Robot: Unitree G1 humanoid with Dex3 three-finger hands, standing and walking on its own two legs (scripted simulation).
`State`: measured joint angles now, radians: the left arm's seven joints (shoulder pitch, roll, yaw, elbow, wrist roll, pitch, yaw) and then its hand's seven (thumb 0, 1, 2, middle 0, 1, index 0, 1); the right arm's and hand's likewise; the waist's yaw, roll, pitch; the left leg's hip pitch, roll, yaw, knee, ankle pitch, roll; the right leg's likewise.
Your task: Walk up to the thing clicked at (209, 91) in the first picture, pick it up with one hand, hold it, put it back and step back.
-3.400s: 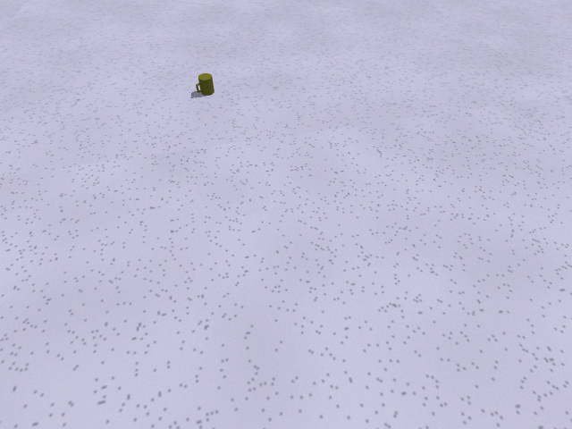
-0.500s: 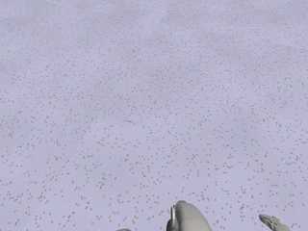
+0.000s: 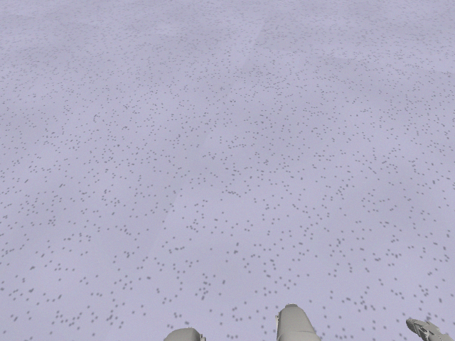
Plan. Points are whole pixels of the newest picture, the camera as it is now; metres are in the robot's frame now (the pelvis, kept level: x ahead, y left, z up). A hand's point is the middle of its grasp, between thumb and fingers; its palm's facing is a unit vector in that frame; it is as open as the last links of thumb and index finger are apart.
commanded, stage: walk up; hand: left
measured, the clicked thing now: out of the picture +0.28 +1.07 -0.67
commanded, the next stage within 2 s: none
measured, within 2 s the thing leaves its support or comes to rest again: neither
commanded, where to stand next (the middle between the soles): -0.15 +1.02 m, yaw -21 degrees
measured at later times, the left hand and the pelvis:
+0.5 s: hand out of the picture +0.10 +0.54 -0.10, palm faces -0.11 -0.79 -0.60, open 7.4 cm; pelvis -0.01 +0.23 +0.00, yaw -4 degrees
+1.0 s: hand out of the picture +0.06 +0.74 -0.10, palm faces -0.17 -0.81 -0.56, open 7.4 cm; pelvis -0.05 +0.45 +0.01, yaw -8 degrees
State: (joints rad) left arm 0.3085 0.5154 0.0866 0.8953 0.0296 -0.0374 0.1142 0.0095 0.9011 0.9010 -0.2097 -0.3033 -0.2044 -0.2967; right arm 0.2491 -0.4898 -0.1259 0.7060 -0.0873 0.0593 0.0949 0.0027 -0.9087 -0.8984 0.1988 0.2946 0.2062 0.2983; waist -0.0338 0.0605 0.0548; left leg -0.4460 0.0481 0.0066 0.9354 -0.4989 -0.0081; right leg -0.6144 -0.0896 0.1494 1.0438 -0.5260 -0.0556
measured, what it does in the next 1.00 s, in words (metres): steps to the left: right foot, then left foot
